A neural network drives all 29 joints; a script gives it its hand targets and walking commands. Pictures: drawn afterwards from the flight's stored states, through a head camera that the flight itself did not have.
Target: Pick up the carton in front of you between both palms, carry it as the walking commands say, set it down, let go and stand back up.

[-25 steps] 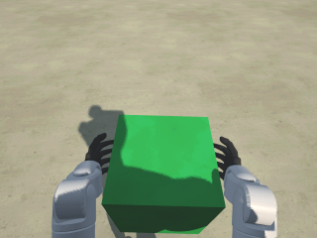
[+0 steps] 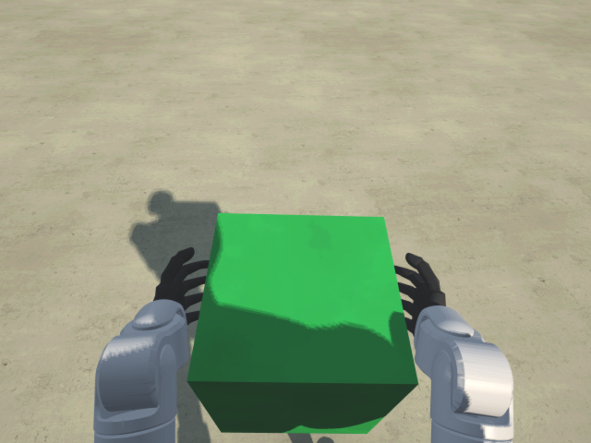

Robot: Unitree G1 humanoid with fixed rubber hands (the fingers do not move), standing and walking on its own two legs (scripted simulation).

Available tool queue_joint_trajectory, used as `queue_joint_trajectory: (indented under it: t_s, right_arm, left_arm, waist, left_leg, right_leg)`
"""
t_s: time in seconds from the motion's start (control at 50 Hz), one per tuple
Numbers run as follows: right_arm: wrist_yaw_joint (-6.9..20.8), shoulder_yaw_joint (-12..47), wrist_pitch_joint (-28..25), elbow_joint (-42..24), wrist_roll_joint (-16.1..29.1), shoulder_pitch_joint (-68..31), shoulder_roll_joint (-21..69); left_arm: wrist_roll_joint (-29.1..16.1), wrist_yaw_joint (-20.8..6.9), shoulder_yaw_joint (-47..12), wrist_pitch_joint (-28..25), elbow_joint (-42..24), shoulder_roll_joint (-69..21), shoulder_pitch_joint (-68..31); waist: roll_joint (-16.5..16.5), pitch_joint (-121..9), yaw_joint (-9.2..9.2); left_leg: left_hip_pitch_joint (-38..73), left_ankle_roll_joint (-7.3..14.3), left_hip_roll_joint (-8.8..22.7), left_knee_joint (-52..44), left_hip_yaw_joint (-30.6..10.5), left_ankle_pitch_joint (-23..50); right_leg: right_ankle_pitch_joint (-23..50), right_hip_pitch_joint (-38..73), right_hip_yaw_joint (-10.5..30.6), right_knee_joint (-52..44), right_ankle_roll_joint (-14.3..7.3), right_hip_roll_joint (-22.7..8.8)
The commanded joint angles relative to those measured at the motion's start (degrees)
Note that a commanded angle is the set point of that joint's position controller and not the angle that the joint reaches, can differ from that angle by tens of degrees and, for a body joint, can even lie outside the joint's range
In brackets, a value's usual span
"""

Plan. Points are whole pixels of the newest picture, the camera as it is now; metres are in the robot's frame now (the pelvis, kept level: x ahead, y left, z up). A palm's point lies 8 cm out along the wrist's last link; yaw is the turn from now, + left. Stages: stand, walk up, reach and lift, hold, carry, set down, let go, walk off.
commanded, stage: carry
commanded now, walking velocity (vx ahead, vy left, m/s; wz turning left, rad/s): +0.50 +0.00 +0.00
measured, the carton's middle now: (297, 331) +0.28 +0.00 +0.02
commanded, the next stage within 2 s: none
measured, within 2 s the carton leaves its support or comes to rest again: neither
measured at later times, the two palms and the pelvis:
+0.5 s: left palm (216, 167) +0.53 +0.15 +0.09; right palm (392, 173) +0.53 -0.15 +0.10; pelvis +0.27 -0.01 +0.00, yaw +1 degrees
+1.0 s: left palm (227, 170) +0.59 +0.14 +0.04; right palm (384, 181) +0.58 -0.16 +0.04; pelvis +0.32 +0.00 -0.01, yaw -2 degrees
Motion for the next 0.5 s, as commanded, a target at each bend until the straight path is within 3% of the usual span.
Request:
queue_joint_trajectory:
  t_s: [0.0, 0.02, 0.04, 0.06, 0.08, 0.1, 0.12, 0.14, 0.16, 0.18, 0.2, 0.26, 0.32, 0.38, 0.42, 0.44, 0.46, 0.48]
  right_arm:
    - [14.67, 38.46, 1.25, -1.19, 21.66, -23.08, 47.97]
    - [14.67, 38.54, 1.42, -1.13, 21.74, -23.72, 47.89]
    - [14.69, 38.77, 1.56, -1.09, 21.92, -24.19, 47.77]
    - [14.79, 38.9, 1.52, -0.97, 22.19, -25.04, 47.51]
    - [14.8, 39.94, 1.86, -2.34, 22.66, -26.48, 48.64]
    - [14.99, 40.0, 1.53, -1.5, 22.58, -26.56, 48.67]
    - [15.04, 40.62, 0.76, -0.46, 22.67, -26.69, 50.94]
    - [15.06, 40.96, -0.11, -0.67, 22.91, -27.17, 52.97]
    - [15.02, 41.49, -0.8, -0.87, 23.04, -27.48, 54.69]
    - [14.87, 41.71, -1.41, -1.19, 23.18, -27.56, 55.91]
    - [14.6, 41.91, -1.93, -1.5, 23.1, -26.86, 56.83]
    - [13.57, 42.37, -3.06, -1.99, 21.94, -23.0, 57.41]
    - [12.96, 42.87, -3.12, -4.48, 21.8, -22.66, 55.63]
    - [13.15, 42.76, -1.83, -6.33, 22.47, -24.42, 52.88]
    - [13.7, 42.19, -0.44, -5.34, 22.76, -23.78, 51.01]
    - [14.04, 41.6, 0.32, -4.36, 22.87, -23.66, 49.64]
    - [14.39, 40.72, 0.89, -2.89, 22.29, -24.09, 48.34]
    - [14.76, 39.71, 1.05, 0.09, 21.8, -22.73, 48.35]
  left_arm:
    - [-23.13, -14.14, -40.66, 0.85, -0.32, -48.96, -24.95]
    - [-23.08, -14.29, -40.33, 0.94, 0.38, -49.0, -24.74]
    - [-22.98, -14.44, -39.89, 0.93, 1.19, -49.09, -24.46]
    - [-22.8, -14.58, -39.51, 0.96, 1.49, -48.97, -24.15]
    - [-21.99, -14.83, -38.65, 0.33, 3.62, -48.86, -24.41]
    - [-22.87, -14.99, -38.92, -0.04, 3.77, -50.87, -23.32]
    - [-23.31, -15.16, -39.08, -0.49, 2.68, -52.05, -24.23]
    - [-23.53, -15.3, -39.64, -1.1, 2.18, -54.22, -24.86]
    - [-23.82, -15.42, -40.16, -1.73, 1.39, -55.96, -25.75]
    - [-24.26, -15.51, -40.37, -2.21, 0.74, -56.87, -26.34]
    - [-24.55, -15.62, -40.61, -2.63, -0.12, -57.3, -26.47]
    - [-24.75, -16.07, -40.72, -3.23, -1.35, -56.47, -23.86]
    - [-24.35, -16.19, -40.41, -3.28, -2.41, -54.07, -21.64]
    - [-23.44, -15.66, -39.66, -2.55, -3.03, -51.51, -21.88]
    - [-22.42, -15.28, -39.24, -1.63, -1.85, -49.84, -21.5]
    - [-21.71, -15.09, -38.9, -1.15, -0.76, -48.94, -21.27]
    - [-21.42, -14.9, -39.02, -0.41, -0.21, -48.29, -21.7]
    - [-21.72, -14.76, -39.4, 0.46, -0.26, -47.57, -22.59]
  waist:
    - [9.58, -5.72, -0.62]
    - [9.41, -7.99, 0.12]
    - [6.77, -11.0, 0.96]
    - [1.46, -15.15, 2.14]
    - [-14.24, -20.98, 1.96]
    - [-15.96, -19.84, 1.77]
    - [-12.02, -19.79, 1.46]
    - [-6.5, -20.07, 1.46]
    - [-3.51, -18.7, 1.21]
    - [-4.39, -18.04, 0.91]
    - [-5.85, -18.45, 0.73]
    - [-6.82, -19.2, 0.52]
    - [-9.9, -18.86, 0.72]
    - [-9.43, -17.1, 0.98]
    - [-6.35, -14.7, 0.57]
    - [-4.05, -14.87, 0.6]
    - [1.44, -16.58, 0.97]
    - [6.08, -18.14, 0.73]
  left_leg:
    - [4.36, 4.43, 11.96, 4.71, -1.68, 45.01]
    - [3.01, 3.25, 10.9, 11.16, 0.68, 48.59]
    - [-1.57, 1.37, 8.5, 21.61, 3.43, 47.41]
    - [-11.32, -0.3, 6.95, 34.86, 2.62, 32.32]
    - [-29.48, -3.03, -0.39, 53.11, 0.02, 11.84]
    - [-36.46, -2.24, -3.22, 62.49, -6.16, -9.29]
    - [-37.19, -0.74, -0.18, 65.1, -10.35, -9.21]
    - [-37.18, 0.11, 2.09, 62.27, -11.39, -7.06]
    - [-36.21, 0.26, 4.07, 56.34, -11.37, -3.84]
    - [-33.62, 0.11, 4.74, 49.89, -10.53, -1.52]
    - [-31.45, -0.23, 4.02, 44.48, -8.89, -0.32]
    - [-27.22, -1.53, 1.84, 32.05, -5.36, 0.8]
    - [-24.96, -1.63, 0.59, 23.01, -3.44, 8.17]
    - [-20.98, -1.67, 1.06, 15.93, -2.19, 17.01]
    - [-14.52, -1.86, 2.51, 6.9, -1.76, 27.77]
    - [-9.14, -1.62, 6.36, 8.1, -4.38, 35.54]
    - [-2.76, 0.91, 11.89, 14.37, -8.46, 54.14]
    - [0.05, 4.26, 14.53, 15.9, -11.43, 58.25]
  right_leg:
    - [1.34, 6.14, -3.69, -3.91, -1.58, 3.07]
    - [0.29, 13.53, -5.74, -5.63, -1.8, 5.13]
    - [-0.51, 24.24, -7.15, -7.45, -1.8, 6.55]
    - [1.47, 36.16, 3.45, -7.99, -2.48, -2.1]
    - [6.04, 50.19, 29.71, -11.02, -12.35, -18.03]
    - [23.37, 49.68, 33.98, -14.15, -14.85, -20.03]
    - [34.57, 47.89, 25.87, -11.98, -14.01, -18.84]
    - [37.5, 46.02, 20.31, -10.94, -11.71, -17.59]
    - [35.26, 42.22, 16.18, -12.21, -9.41, -16.01]
    - [33.07, 39.35, 12.66, -13.89, -6.96, -14.22]
    - [33.37, 38.51, 10.02, -14.35, -6.03, -12.98]
    - [38.02, 36.88, 3.67, -13.87, -6.73, -10.84]
    - [38.91, 36.85, 0.4, -12.66, -6.24, -9.63]
    - [28.56, 34.54, -1.0, -10.26, -4.87, -7.98]
    - [18.87, 30.67, -0.93, -6.32, -2.15, -6.16]
    - [11.75, 26.6, -0.09, -4.19, -0.82, -5.74]
    - [2.66, 21.61, 0.5, -1.39, 0.77, -3.69]
    - [-5.73, 19.11, 2.93, -2.36, 1.81, -2.84]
